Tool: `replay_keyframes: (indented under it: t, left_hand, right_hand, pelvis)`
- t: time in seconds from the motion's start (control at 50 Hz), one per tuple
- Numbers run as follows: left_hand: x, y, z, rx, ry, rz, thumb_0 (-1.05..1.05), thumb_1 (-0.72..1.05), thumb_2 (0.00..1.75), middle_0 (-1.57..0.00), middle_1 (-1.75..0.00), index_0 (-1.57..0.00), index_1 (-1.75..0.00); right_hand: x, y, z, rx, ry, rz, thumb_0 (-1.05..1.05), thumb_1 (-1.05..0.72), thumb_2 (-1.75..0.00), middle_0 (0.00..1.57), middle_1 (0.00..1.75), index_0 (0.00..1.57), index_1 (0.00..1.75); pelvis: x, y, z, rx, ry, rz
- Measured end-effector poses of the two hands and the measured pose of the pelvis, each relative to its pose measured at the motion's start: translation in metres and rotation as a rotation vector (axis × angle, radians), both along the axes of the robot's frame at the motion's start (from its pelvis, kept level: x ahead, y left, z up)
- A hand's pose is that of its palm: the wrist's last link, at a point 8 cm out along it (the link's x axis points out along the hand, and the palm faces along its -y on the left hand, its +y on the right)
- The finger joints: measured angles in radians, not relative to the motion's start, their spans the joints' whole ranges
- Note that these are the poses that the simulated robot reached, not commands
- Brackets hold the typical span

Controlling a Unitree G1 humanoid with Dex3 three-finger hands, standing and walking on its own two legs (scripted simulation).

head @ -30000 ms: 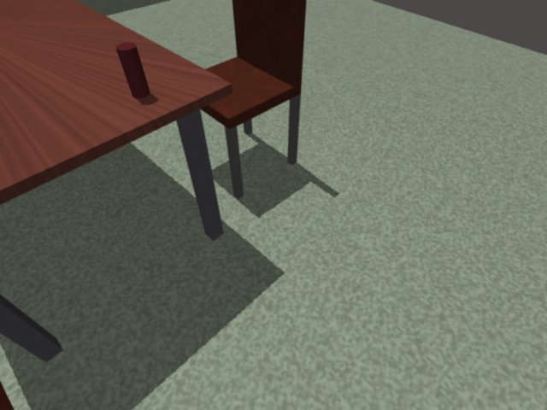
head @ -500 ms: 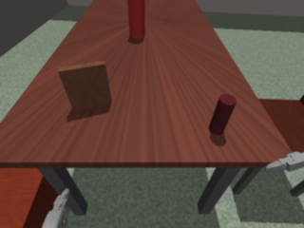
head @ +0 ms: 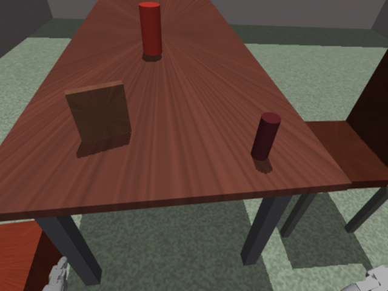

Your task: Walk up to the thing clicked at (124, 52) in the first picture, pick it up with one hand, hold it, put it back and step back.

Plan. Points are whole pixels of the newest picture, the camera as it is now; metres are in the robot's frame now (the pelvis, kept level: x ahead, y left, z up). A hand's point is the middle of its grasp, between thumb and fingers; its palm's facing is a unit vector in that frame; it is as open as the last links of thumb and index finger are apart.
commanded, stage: sink last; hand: right
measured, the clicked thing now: (264, 137) +0.51 -0.21 +0.06
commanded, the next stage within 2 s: home in 0.16 s
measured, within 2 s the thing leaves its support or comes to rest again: neither
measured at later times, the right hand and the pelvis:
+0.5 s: hand (368, 236) +0.19 -0.28 +0.12, palm faces +0.41 +0.83 -0.37, open 17.5 cm; pelvis +0.00 -0.01 +0.01, yaw +1 degrees
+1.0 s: hand (277, 286) +0.19 -0.18 -0.09, palm faces +0.09 +0.98 -0.20, open 17.4 cm; pelvis +0.02 -0.01 +0.01, yaw +1 degrees
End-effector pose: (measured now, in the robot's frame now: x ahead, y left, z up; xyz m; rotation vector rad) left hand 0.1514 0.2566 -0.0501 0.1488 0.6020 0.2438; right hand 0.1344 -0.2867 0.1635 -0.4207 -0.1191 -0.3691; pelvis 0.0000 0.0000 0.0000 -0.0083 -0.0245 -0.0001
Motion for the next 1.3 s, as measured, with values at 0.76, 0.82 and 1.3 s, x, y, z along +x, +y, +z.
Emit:
replay_keyframes:
  t: [0.76,0.82,1.3]
  left_hand:
    - [0.009,-0.037,-0.019,-0.002,0.143,-0.065,0.01,0.57,0.72,-0.17,-0.24,-0.17,-0.25]
    - [0.017,-0.043,-0.016,0.003,0.14,-0.081,0.01,0.7,0.79,-0.18,-0.26,-0.18,-0.27]
    - [-0.01,-0.025,-0.043,0.0,0.315,-0.026,0.02,0.9,0.9,-0.2,-0.3,-0.2,-0.3]
  right_hand:
    - [0.02,0.01,-0.15,0.266,0.502,0.011,-0.01,0.53,-0.06,0.07,0.06,0.06,0.06]
    - [0.025,0.03,-0.18,0.33,0.594,0.048,-0.01,0.53,-0.06,0.06,0.06,0.06,0.06]
    - [0.056,0.059,-0.228,0.342,0.806,0.038,-0.01,0.52,-0.06,0.06,0.06,0.06,0.06]
  pelvis:
    - [0.012,-0.015,0.01,0.005,0.028,0.017]
    - [0.013,-0.013,0.009,0.007,0.039,0.018]
    - [0.027,-0.009,0.006,0.009,0.056,0.035]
